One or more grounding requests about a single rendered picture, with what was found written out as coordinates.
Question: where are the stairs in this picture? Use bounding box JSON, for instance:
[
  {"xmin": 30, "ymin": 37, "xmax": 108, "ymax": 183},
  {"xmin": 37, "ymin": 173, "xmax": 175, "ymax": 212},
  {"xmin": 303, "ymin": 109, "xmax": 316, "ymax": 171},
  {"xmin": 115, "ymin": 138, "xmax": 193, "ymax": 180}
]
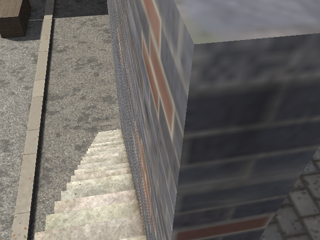
[{"xmin": 34, "ymin": 129, "xmax": 147, "ymax": 240}]

